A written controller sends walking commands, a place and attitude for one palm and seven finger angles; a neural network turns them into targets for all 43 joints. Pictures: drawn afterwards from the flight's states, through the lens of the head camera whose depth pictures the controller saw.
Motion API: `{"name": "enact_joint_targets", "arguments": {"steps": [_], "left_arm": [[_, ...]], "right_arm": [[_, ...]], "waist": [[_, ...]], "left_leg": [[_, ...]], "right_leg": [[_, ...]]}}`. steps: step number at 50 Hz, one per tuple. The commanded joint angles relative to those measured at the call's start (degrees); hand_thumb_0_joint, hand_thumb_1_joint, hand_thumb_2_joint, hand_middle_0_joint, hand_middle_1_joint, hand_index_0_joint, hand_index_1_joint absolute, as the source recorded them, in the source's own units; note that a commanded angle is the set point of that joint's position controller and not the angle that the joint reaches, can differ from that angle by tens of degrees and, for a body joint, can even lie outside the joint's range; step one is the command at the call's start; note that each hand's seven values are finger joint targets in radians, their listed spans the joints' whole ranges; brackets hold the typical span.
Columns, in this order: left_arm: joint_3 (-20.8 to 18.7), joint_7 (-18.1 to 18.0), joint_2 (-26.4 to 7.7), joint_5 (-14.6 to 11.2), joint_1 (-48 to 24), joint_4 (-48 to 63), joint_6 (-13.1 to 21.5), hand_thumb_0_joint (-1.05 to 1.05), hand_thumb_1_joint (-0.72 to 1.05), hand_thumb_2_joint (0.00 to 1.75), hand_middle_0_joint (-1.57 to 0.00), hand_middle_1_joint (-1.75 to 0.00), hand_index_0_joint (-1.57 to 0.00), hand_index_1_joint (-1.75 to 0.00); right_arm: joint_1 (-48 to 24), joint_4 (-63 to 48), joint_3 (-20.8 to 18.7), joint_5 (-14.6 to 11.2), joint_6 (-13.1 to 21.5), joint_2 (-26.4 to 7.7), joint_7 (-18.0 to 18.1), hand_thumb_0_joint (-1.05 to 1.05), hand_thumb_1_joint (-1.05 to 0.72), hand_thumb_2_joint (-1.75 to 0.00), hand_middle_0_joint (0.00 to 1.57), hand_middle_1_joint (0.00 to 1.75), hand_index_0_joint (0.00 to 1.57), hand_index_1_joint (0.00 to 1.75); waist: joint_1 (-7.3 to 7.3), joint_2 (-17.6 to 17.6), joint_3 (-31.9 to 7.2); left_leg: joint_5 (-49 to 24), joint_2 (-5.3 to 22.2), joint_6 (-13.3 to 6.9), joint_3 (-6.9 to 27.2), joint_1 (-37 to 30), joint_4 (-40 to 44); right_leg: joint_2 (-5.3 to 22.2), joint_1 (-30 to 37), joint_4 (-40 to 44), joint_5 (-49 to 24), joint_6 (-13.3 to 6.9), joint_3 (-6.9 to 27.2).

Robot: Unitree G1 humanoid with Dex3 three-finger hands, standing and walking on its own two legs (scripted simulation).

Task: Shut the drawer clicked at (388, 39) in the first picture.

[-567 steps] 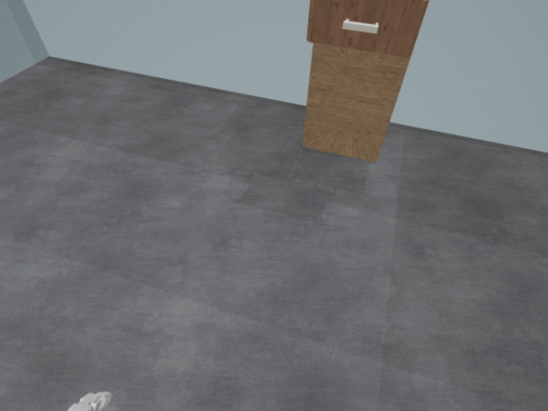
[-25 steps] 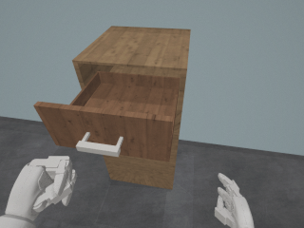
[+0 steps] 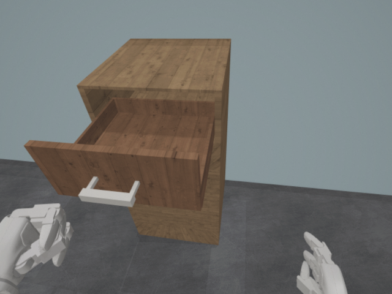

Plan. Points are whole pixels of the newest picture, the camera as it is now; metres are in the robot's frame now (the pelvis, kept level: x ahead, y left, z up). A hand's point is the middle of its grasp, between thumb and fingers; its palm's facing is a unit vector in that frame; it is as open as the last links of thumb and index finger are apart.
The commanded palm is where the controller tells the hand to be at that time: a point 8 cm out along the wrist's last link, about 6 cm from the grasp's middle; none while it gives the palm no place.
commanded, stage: bring the fist close to the handle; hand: left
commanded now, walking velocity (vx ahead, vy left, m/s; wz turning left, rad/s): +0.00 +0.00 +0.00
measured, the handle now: (111, 190) +0.32 +0.24 +0.06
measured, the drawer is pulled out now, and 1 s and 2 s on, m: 0.27 0.27 0.26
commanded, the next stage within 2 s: push the drawer shut in 1.40 s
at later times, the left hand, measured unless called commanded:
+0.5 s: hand (81, 238) +0.18 +0.23 +0.10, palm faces +0.02 -1.00 -0.07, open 3.3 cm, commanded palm +0.14 +0.28 +0.11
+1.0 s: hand (106, 230) +0.22 +0.21 +0.06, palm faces -0.02 -1.00 -0.06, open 3.3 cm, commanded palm +0.19 +0.27 +0.06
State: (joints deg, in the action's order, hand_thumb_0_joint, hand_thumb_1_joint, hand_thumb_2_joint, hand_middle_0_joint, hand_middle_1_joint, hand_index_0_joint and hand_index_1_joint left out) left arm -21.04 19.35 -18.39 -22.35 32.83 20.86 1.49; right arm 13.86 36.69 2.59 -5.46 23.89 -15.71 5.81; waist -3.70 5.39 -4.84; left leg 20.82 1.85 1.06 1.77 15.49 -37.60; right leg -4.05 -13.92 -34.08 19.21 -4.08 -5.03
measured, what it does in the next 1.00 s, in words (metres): stands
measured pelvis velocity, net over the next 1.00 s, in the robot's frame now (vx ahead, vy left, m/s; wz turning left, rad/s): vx -0.01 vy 0.04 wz -0.01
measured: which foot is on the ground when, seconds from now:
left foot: down 0.00-1.00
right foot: down 0.00-1.00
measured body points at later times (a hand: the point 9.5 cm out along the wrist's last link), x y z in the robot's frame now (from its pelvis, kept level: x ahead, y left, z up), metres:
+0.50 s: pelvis +0.00 +0.03 +0.00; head -0.01 +0.01 +0.45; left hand +0.17 +0.28 +0.11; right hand +0.19 -0.20 -0.06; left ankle -0.01 +0.13 -0.72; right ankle -0.01 -0.07 -0.72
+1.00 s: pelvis -0.01 +0.04 -0.02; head +0.02 +0.04 +0.43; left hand +0.22 +0.27 +0.06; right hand +0.16 -0.19 -0.10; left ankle -0.01 +0.13 -0.72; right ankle -0.01 -0.07 -0.72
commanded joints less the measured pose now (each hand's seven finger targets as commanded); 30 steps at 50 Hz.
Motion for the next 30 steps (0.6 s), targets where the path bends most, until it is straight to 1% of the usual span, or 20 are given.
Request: {"name": "enact_joint_targets", "arguments": {"steps": [1, 2, 3, 7, 8, 9, 10, 11, 12, 13, 14, 17, 18, 21, 22, 23, 24, 26, 29, 30], "left_arm": [[-5.50, 1.19, -10.46, -1.06, -5.61, 11.37, 4.23, 0.00, 0.90, 0.90, -1.40, -1.60, -1.40, -1.60], [-5.22, 1.35, -10.08, -0.91, -5.63, 10.12, 4.56, 0.00, 0.90, 0.90, -1.40, -1.60, -1.40, -1.60], [-5.96, 1.12, -10.34, -0.81, -5.22, 9.39, 4.84, 0.00, 0.90, 0.90, -1.40, -1.60, -1.40, -1.60], [-5.05, 0.92, -8.55, -0.56, -5.32, 6.40, 6.08, 0.00, 0.90, 0.90, -1.40, -1.60, -1.40, -1.60], [-5.91, 0.52, -9.38, -0.20, -5.19, 6.20, 6.42, 0.00, 0.90, 0.90, -1.40, -1.60, -1.40, -1.60], [-4.88, 0.61, -8.23, -0.15, -4.90, 6.57, 6.69, 0.00, 0.90, 0.90, -1.40, -1.60, -1.40, -1.60], [-5.45, 0.54, -8.90, 0.32, -4.52, 6.29, 6.94, 0.00, 0.90, 0.90, -1.40, -1.60, -1.40, -1.60], [-4.22, 0.70, -7.81, 0.42, -4.28, 6.63, 7.17, 0.00, 0.90, 0.90, -1.40, -1.60, -1.40, -1.60], [-3.73, 0.71, -7.80, 0.75, -5.23, 6.42, 7.52, 0.00, 0.90, 0.90, -1.40, -1.60, -1.40, -1.60], [-2.75, 0.66, -7.03, 0.85, -5.73, 7.30, 7.97, 0.00, 0.90, 0.90, -1.40, -1.60, -1.40, -1.60], [-2.23, 0.58, -6.70, 1.02, -6.07, 6.30, 8.18, 0.00, 0.90, 0.90, -1.40, -1.60, -1.40, -1.60], [0.50, 0.53, -4.77, 1.43, -7.25, 6.82, 9.18, 0.00, 0.90, 0.90, -1.40, -1.60, -1.40, -1.60], [0.30, 0.05, -5.28, 1.84, -7.69, 6.61, 9.49, 0.00, 0.90, 0.90, -1.40, -1.60, -1.40, -1.60], [1.85, -0.93, -3.89, 2.98, -7.35, 5.44, 9.91, 0.00, 0.90, 0.90, -1.40, -1.60, -1.40, -1.60], [2.32, -1.33, -3.79, 3.46, -7.71, 5.83, 10.10, 0.00, 0.90, 0.90, -1.40, -1.60, -1.40, -1.60], [2.88, -1.97, -3.52, 4.13, -7.89, 6.21, 10.30, 0.00, 0.90, 0.90, -1.40, -1.60, -1.40, -1.60], [4.44, -2.36, -2.30, 4.47, -8.29, 6.80, 10.40, 0.00, 0.90, 0.90, -1.40, -1.60, -1.40, -1.60], [5.37, -3.14, -1.58, 5.01, -8.03, 6.49, 10.68, 0.00, 0.90, 0.90, -1.40, -1.60, -1.40, -1.60], [4.78, -4.39, -2.42, 5.87, -9.01, 5.74, 11.23, 0.00, 0.90, 0.90, -1.40, -1.60, -1.40, -1.60], [5.56, -4.66, -1.60, 6.16, -7.91, 5.04, 11.40, 0.00, 0.90, 0.90, -1.40, -1.60, -1.40, -1.60]], "right_arm": [[-9.33, -10.29, -1.78, 0.16, 5.48, -4.99, 0.26, 0.00, -0.90, -0.90, 0.20, 0.30, 0.20, 0.30], [-9.04, -9.84, -1.84, 0.23, 5.57, -5.03, 0.24, 0.00, -0.90, -0.90, 0.20, 0.30, 0.20, 0.30], [-9.50, -9.37, -1.95, 0.38, 5.50, -4.95, 0.07, 0.00, -0.90, -0.90, 0.20, 0.30, 0.20, 0.30], [-8.83, -9.09, -2.04, 0.67, 5.12, -4.67, -0.19, 0.00, -0.90, -0.90, 0.20, 0.30, 0.20, 0.30], [-9.02, -8.62, -2.26, 0.77, 4.89, -4.78, -0.33, 0.00, -0.90, -0.90, 0.20, 0.30, 0.20, 0.30], [-8.85, -9.12, -2.24, 0.93, 4.76, -4.52, -0.42, 0.00, -0.90, -0.90, 0.20, 0.30, 0.20, 0.30], [-8.64, -9.02, -2.39, 0.97, 4.58, -4.48, -0.56, 0.00, -0.90, -0.90, 0.20, 0.30, 0.20, 0.30], [-8.80, -9.41, -2.29, 1.04, 4.56, -4.35, -0.63, 0.00, -0.90, -0.90, 0.20, 0.30, 0.20, 0.30], [-8.31, -9.25, -2.37, 1.08, 4.39, -4.46, -0.71, 0.00, -0.90, -0.90, 0.20, 0.30, 0.20, 0.30], [-8.82, -9.08, -2.34, 1.39, 4.38, -4.60, -0.82, 0.00, -0.90, -0.90, 0.20, 0.30, 0.20, 0.30], [-8.17, -8.88, -2.42, 1.48, 4.20, -4.50, -0.80, 0.00, -0.90, -0.90, 0.20, 0.30, 0.20, 0.30], [-7.79, -9.36, -2.55, 1.76, 4.25, -4.72, -0.98, 0.00, -0.90, -0.90, 0.20, 0.30, 0.20, 0.30], [-8.22, -8.88, -2.68, 1.90, 4.07, -4.93, -1.00, 0.00, -0.90, -0.90, 0.20, 0.30, 0.20, 0.30], [-7.34, -8.99, -2.88, 2.13, 3.48, -4.79, -1.27, 0.00, -0.90, -0.90, 0.20, 0.30, 0.20, 0.30], [-7.37, -9.06, -2.92, 2.17, 3.29, -4.81, -1.40, 0.00, -0.90, -0.90, 0.20, 0.30, 0.20, 0.30], [-7.52, -8.97, -2.98, 2.39, 2.94, -4.95, -1.60, 0.00, -0.90, -0.90, 0.20, 0.30, 0.20, 0.30], [-7.35, -9.21, -2.89, 2.47, 2.77, -4.59, -1.77, 0.00, -0.90, -0.90, 0.20, 0.30, 0.20, 0.30], [-6.84, -9.32, -3.06, 2.59, 2.22, -4.61, -2.05, 0.00, -0.90, -0.90, 0.20, 0.30, 0.20, 0.30], [-6.57, -9.28, -3.23, 2.96, 1.15, -4.69, -2.15, 0.00, -0.90, -0.90, 0.20, 0.30, 0.20, 0.30], [-6.53, -9.51, -3.25, 2.95, 0.85, -4.58, -2.30, 0.00, -0.90, -0.90, 0.20, 0.30, 0.20, 0.30]], "waist": [[0.29, -6.54, 0.50], [0.46, -6.95, 0.21], [0.13, -5.91, 0.14], [0.18, -5.69, -0.30], [-0.07, -4.82, -0.83], [0.00, -4.54, -1.26], [-0.09, -3.52, -2.01], [-0.05, -3.07, -2.31], [0.30, -3.84, -2.34], [0.34, -2.13, -2.15], [0.72, -3.02, -1.18], [1.13, -4.07, -1.96], [1.18, -3.11, -1.34], [1.38, -4.22, -1.73], [1.40, -2.76, -1.97], [1.41, -2.69, -2.27], [1.60, -1.35, -2.16], [1.90, -2.12, -2.74], [1.89, -2.79, -3.56], [1.91, -2.76, -3.22]], "left_leg": [[-8.84, -1.60, -2.53, 0.63, 0.44, 2.32], [-9.41, -1.66, -2.61, 0.54, 0.26, 2.45], [-9.58, -1.63, -2.46, 0.51, 0.44, 2.45], [-10.55, -2.05, -2.44, 0.13, 0.73, 2.82], [-11.44, -2.01, -2.44, -0.05, 0.52, 2.92], [-11.69, -2.18, -2.46, -0.27, 0.39, 3.18], [-12.81, -2.17, -2.53, -0.47, 0.06, 3.26], [-13.16, -2.26, -2.55, -0.49, 0.09, 3.19], [-13.63, -2.23, -2.67, -0.60, 0.03, 3.41], [-13.74, -2.28, -2.71, -0.68, 0.03, 3.12], [-13.71, -2.23, -2.76, -0.60, 0.18, 3.41], [-13.46, -2.34, -2.95, -0.48, -0.01, 3.70], [-12.93, -2.18, -2.95, -0.41, 0.31, 3.64], [-12.45, -2.22, -2.80, -0.06, 1.06, 4.07], [-12.74, -2.21, -2.75, -0.04, 0.95, 4.00], [-12.69, -2.06, -2.72, 0.18, 0.93, 4.08], [-12.74, -2.12, -2.69, 0.12, 0.86, 4.06], [-13.06, -1.96, -2.48, 0.41, 1.22, 3.86], [-12.56, -1.76, -2.23, 0.73, 2.27, 3.60], [-12.39, -1.69, -2.00, 0.87, 2.69, 3.55]], "right_leg": [[7.00, -2.04, 11.30, -7.76, 6.52, 11.62], [6.81, -2.14, 10.82, -9.22, 6.53, 11.05], [6.63, -1.94, 10.63, -9.59, 6.31, 10.88], [6.36, -2.01, 8.98, -12.30, 6.18, 9.65], [6.13, -1.27, 8.62, -13.27, 5.85, 9.10], [6.08, -1.41, 8.09, -13.87, 5.73, 8.65], [5.74, -0.96, 7.31, -15.53, 5.42, 7.79], [5.79, -1.03, 6.84, -16.61, 5.39, 7.71], [5.35, -1.21, 6.33, -16.89, 5.16, 6.63], [5.26, -1.24, 6.18, -16.83, 4.88, 6.64], [4.91, -2.15, 5.98, -16.54, 4.61, 5.91], [4.09, -3.29, 4.65, -14.99, 4.05, 4.00], [3.95, -3.71, 4.73, -13.64, 3.77, 3.93], [3.73, -4.51, 3.58, -12.20, 3.51, 2.59], [3.71, -4.75, 2.98, -12.34, 3.38, 2.31], [3.64, -4.84, 2.57, -11.88, 3.25, 1.86], [3.75, -5.46, 2.25, -11.79, 3.19, 1.77], [3.72, -5.87, 1.40, -11.71, 3.17, 1.17], [3.66, -6.54, 0.42, -10.42, 3.06, 0.93], [3.60, -7.10, -0.11, -9.81, 3.00, 0.63]]}}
